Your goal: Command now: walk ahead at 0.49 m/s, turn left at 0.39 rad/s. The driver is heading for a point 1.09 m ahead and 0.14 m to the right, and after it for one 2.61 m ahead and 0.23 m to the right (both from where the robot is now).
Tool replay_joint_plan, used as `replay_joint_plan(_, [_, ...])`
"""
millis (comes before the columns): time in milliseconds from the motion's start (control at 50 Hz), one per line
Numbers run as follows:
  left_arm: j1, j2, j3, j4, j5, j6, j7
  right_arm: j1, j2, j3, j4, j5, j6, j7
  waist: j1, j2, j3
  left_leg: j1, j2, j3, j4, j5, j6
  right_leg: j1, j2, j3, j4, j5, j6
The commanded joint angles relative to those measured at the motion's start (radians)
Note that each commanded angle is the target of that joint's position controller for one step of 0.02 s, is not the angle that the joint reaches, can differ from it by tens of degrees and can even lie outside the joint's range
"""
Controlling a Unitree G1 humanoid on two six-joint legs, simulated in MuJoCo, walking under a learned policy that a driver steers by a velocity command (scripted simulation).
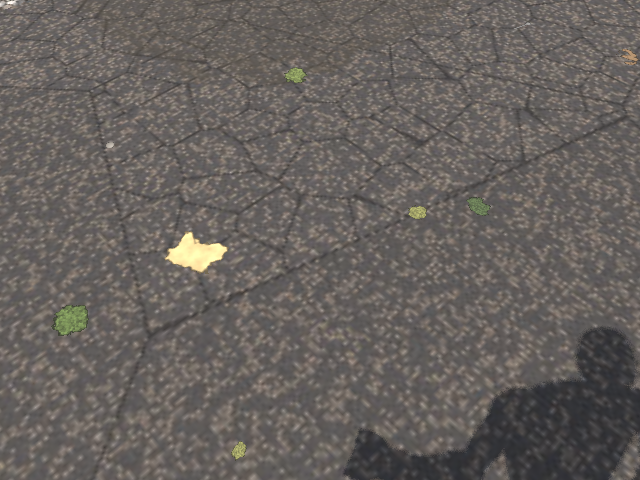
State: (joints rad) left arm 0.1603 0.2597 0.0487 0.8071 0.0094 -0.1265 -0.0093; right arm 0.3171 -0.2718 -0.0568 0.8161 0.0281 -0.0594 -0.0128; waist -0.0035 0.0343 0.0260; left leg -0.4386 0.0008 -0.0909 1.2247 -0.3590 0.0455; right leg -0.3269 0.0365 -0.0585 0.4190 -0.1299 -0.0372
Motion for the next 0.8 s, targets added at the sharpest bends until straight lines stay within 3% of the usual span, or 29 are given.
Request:
replay_joint_plan(20, [0.057,0.079,0.020,-0.007,0.000,-0.013,-0.010,0.044,-0.021,-0.007,-0.068,0.003,-0.003,0.005,-0.005,-0.098,-0.048,-0.168,0.105,-0.031,-0.031,0.046,0.003,0.162,-0.273,0.294,-0.266,0.013,-0.192])
replay_joint_plan(80, [0.077,0.125,0.033,0.022,-0.012,-0.020,-0.013,-0.047,-0.012,0.004,-0.112,-0.017,-0.001,0.005,-0.005,-0.076,-0.010,-0.227,0.131,-0.012,-0.192,0.116,-0.010,0.152,-0.289,0.230,-0.312,0.094,-0.222])
replay_joint_plan(120, [0.087,0.146,0.038,0.030,-0.017,-0.012,-0.009,-0.107,-0.015,0.011,-0.131,-0.023,-0.012,0.013,0.008,-0.071,-0.009,-0.229,0.140,0.014,-0.318,0.228,-0.015,0.168,-0.273,0.176,-0.316,0.130,-0.211])
replay_joint_plan(180, [0.122,0.168,0.038,0.044,-0.027,0.004,-0.006,-0.212,-0.014,0.020,-0.155,-0.016,-0.025,0.027,0.046,-0.085,0.006,-0.160,0.109,0.071,-0.499,0.344,-0.021,0.157,-0.237,0.095,-0.295,0.145,-0.174])
replay_joint_plan(260, [0.194,0.191,0.038,0.080,-0.041,0.025,-0.008,-0.314,-0.043,0.016,-0.203,-0.004,-0.028,0.042,0.073,-0.109,0.024,-0.139,0.083,0.090,-0.619,0.302,-0.002,0.251,-0.287,0.112,-0.251,0.096,-0.147])
replay_joint_plan(300, [0.190,0.203,0.040,0.088,-0.044,0.038,-0.005,-0.294,-0.064,0.007,-0.209,-0.007,-0.032,0.047,0.041,-0.120,0.013,-0.073,0.058,0.112,-0.674,0.251,0.026,0.286,-0.307,0.114,-0.190,0.146,-0.127])
replay_joint_plan(320, [0.175,0.205,0.038,0.088,-0.044,0.044,-0.003,-0.221,-0.086,-0.008,-0.189,-0.012,-0.033,0.046,-0.009,-0.117,-0.025,0.044,0.027,0.138,-0.710,0.250,0.044,0.279,-0.286,0.087,-0.098,0.275,-0.106])
replay_joint_plan(340, [0.181,0.178,0.027,0.088,-0.038,0.048,0.000,-0.070,-0.133,-0.036,-0.141,-0.016,-0.031,0.039,-0.074,-0.092,-0.113,0.247,0.005,0.146,-0.723,0.248,0.071,0.233,-0.233,0.037,0.091,0.389,-0.077])
replay_joint_plan(360, [0.177,0.126,0.003,0.057,-0.012,0.044,0.003,0.124,-0.223,-0.065,-0.108,-0.025,-0.026,0.025,-0.147,0.040,-0.257,0.534,0.197,-0.080,-0.723,0.263,0.139,0.037,-0.170,-0.025,0.430,0.183,-0.028])
replay_joint_plan(380, [0.278,0.007,-0.032,0.037,-0.013,0.020,-0.002,0.162,-0.309,-0.076,-0.100,-0.030,-0.023,0.027,-0.078,0.299,-0.351,0.797,0.400,-0.553,-0.864,0.103,0.295,-0.344,-0.002,0.015,0.760,-0.399,0.020])
replay_joint_plan(400, [0.232,0.122,-0.005,0.050,-0.038,0.001,-0.007,0.164,-0.205,-0.052,-0.101,-0.022,-0.028,0.033,-0.110,0.174,-0.331,0.765,0.394,-0.620,-0.929,0.023,0.285,-0.458,-0.048,0.141,0.886,-0.431,0.006])
replay_joint_plan(420, [0.160,0.158,0.007,0.027,-0.060,-0.005,-0.010,0.090,-0.159,-0.037,-0.112,-0.023,-0.034,0.034,-0.091,0.128,-0.208,0.655,0.370,-0.459,-0.928,0.086,0.241,-0.505,-0.097,0.139,0.897,-0.338,-0.014])
replay_joint_plan(440, [0.123,0.146,0.006,0.026,-0.053,0.000,-0.005,0.012,-0.124,-0.026,-0.124,-0.024,-0.036,0.036,-0.060,0.053,-0.155,0.530,0.326,-0.331,-0.944,0.180,0.212,-0.460,-0.142,0.127,0.856,-0.245,-0.013])
replay_joint_plan(460, [0.108,0.134,0.010,0.028,-0.038,0.011,-0.001,-0.043,-0.090,-0.018,-0.128,-0.027,-0.038,0.040,-0.033,0.038,-0.104,0.428,0.284,-0.234,-0.979,0.238,0.191,-0.419,-0.168,0.130,0.796,-0.184,-0.006])
replay_joint_plan(480, [0.128,0.121,0.013,0.033,-0.038,0.028,-0.002,-0.069,-0.072,-0.014,-0.124,-0.033,-0.045,0.041,-0.002,0.059,-0.088,0.361,0.262,-0.168,-1.014,0.272,0.176,-0.356,-0.188,0.144,0.765,-0.140,-0.002])
replay_joint_plan(520, [0.147,0.084,0.011,0.040,-0.041,0.056,0.000,-0.069,-0.074,-0.020,-0.101,-0.038,-0.064,0.041,0.019,0.048,-0.065,0.301,0.248,-0.077,-1.062,0.359,0.176,-0.319,-0.177,0.155,0.742,-0.089,0.010])
replay_joint_plan(560, [0.117,0.073,0.015,0.027,-0.041,0.068,0.003,-0.046,-0.087,-0.028,-0.076,-0.046,-0.072,0.032,0.019,0.025,-0.033,0.303,0.247,-0.002,-1.082,0.437,0.172,-0.370,-0.162,0.187,0.691,-0.018,0.018])
replay_joint_plan(620, [0.053,0.065,0.019,0.003,-0.034,0.067,-0.001,-0.025,-0.095,-0.031,-0.048,-0.046,-0.069,0.016,0.007,0.018,-0.007,0.340,0.238,0.090,-1.096,0.468,0.150,-0.424,-0.138,0.203,0.547,0.126,0.025])
replay_joint_plan(700, [-0.078,0.038,0.007,-0.044,-0.024,0.063,-0.023,-0.001,-0.118,-0.035,-0.021,-0.039,-0.063,0.000,-0.041,0.010,0.039,0.368,0.233,0.189,-1.115,0.453,0.116,-0.399,-0.126,0.121,0.343,0.263,0.014])
replay_joint_plan(800, [-0.203,0.028,-0.002,-0.129,-0.029,0.060,-0.056,0.068,-0.138,-0.042,0.025,-0.025,-0.030,-0.008,-0.080,0.006,0.078,0.547,0.286,0.243,-1.032,0.570,0.101,-0.463,-0.114,0.042,0.234,0.143,-0.024])
